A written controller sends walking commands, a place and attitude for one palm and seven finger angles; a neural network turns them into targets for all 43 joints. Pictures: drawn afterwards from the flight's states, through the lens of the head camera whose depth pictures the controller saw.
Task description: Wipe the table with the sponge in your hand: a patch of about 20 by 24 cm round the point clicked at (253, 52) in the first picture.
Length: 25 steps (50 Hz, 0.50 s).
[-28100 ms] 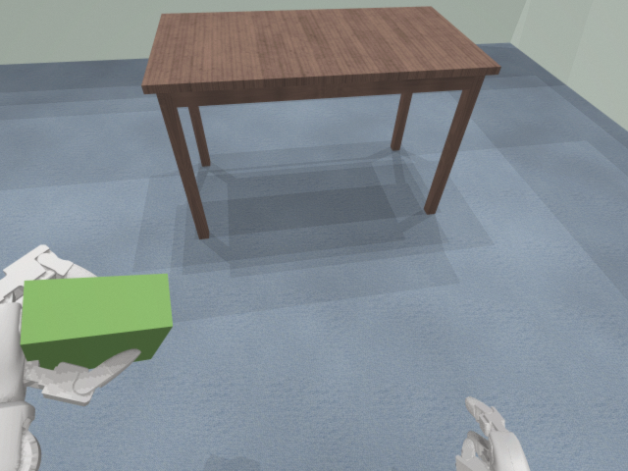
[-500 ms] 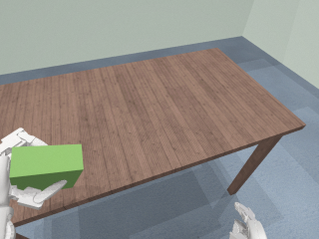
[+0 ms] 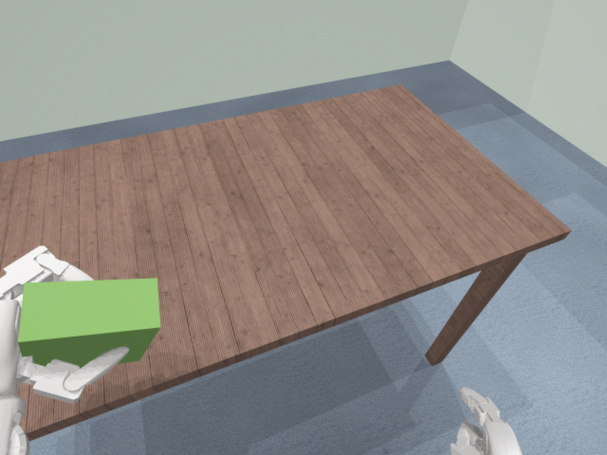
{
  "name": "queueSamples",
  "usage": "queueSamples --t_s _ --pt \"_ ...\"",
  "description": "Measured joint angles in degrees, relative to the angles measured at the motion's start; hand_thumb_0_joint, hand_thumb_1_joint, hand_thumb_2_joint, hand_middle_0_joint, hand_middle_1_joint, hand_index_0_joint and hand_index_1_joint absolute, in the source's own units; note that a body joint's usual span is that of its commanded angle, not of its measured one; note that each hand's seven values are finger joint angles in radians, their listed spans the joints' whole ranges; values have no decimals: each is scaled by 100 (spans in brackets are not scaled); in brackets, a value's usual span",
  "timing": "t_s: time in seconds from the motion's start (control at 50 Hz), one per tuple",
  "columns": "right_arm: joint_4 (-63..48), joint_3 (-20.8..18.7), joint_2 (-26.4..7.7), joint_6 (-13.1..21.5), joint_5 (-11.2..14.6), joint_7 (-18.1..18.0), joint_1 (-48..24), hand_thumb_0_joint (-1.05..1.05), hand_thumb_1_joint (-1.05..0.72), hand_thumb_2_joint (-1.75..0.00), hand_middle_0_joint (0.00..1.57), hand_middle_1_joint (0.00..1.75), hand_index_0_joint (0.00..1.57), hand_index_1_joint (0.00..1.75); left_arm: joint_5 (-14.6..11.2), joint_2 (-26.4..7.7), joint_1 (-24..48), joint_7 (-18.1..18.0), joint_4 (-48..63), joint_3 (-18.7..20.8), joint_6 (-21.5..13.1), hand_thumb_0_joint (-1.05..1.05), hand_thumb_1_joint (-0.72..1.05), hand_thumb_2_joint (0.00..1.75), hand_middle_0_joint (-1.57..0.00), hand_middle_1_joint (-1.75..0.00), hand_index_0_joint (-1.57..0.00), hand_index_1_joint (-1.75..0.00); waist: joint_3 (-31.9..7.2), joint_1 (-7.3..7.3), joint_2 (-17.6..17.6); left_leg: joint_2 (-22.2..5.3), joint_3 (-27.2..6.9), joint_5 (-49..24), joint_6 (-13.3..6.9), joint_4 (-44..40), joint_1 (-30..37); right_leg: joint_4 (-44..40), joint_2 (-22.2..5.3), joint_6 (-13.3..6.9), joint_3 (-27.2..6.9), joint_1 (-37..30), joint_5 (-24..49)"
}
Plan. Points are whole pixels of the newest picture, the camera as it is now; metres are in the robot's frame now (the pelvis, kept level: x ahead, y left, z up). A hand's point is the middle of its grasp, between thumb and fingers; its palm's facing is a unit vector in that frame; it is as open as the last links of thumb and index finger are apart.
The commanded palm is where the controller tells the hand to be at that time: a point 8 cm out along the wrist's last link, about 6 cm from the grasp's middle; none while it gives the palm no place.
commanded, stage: shuffle to correct the standing spot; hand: left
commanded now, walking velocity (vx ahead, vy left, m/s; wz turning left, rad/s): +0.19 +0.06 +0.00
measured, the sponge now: (109, 326) +0.22 +0.22 +0.12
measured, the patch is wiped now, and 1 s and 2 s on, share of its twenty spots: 0.00 0.00 0.00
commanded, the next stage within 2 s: come to a stop and stand still in 1.20 s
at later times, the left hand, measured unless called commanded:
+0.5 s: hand (56, 326) +0.21 +0.26 +0.15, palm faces +0.36 -0.85 -0.40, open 9.5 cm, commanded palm +0.15 +0.29 +0.18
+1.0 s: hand (82, 317) +0.22 +0.23 +0.15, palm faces +0.34 -0.85 -0.39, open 9.5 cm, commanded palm +0.16 +0.27 +0.18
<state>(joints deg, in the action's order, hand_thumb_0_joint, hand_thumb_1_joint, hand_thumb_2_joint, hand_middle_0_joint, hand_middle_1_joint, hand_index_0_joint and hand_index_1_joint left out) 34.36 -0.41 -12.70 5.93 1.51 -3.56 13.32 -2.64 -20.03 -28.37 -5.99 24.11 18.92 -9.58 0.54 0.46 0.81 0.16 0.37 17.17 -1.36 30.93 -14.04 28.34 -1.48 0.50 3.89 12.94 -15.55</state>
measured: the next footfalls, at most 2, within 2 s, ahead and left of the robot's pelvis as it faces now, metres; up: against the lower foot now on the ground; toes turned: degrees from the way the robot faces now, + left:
none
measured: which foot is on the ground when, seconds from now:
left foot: down 0.00-1.00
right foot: down 0.00-1.00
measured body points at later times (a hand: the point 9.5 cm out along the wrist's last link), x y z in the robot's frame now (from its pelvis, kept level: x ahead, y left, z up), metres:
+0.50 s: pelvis +0.00 +0.01 +0.00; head +0.01 +0.02 +0.45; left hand +0.18 +0.30 +0.17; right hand +0.17 -0.22 -0.08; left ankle -0.01 +0.10 -0.74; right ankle -0.01 -0.13 -0.74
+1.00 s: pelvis +0.00 -0.01 +0.00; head +0.02 +0.00 +0.45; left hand +0.19 +0.28 +0.17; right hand +0.17 -0.25 -0.08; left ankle -0.01 +0.10 -0.74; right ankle -0.01 -0.13 -0.74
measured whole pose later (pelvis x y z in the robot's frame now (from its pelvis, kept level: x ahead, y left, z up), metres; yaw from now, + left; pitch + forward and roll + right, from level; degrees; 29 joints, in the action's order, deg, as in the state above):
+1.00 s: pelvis +0.00 -0.01 +0.00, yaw +1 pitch +0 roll -1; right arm 34.4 0.0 -12.5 5.7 1.2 -3.4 12.5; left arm -2.8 -20.4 -28.1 -6.3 26.3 18.5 -9.7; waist 0.6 0.6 0.5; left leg -0.3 -0.5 17.6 -0.8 31.5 -14.3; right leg 28.4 -1.0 -0.1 4.7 12.8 -16.0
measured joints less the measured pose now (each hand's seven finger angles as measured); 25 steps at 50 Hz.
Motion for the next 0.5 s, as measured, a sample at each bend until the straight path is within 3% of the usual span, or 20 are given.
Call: queueSamples --t_s 0.24,0.5 --pt "-117 44 91 28 2 57 -168 2 -90 -90 20 30 20 29 -23 -256 -47 0 425 108 -147 -1 -45 103 -79 -135 -80 -135 86 39 -67 17 -26 10 -20 50 -34 -16 -16 24 26 -9 17" --pt "-34 97 136 30 -28 50 -89 2 -90 -90 20 30 20 30 43 -53 79 -10 198 -18 -52 -1 -45 103 -80 -135 -80 -135 105 -78 -112 119 -26 -40 -90 -4 -16 -3 -118 93 27 -11 24"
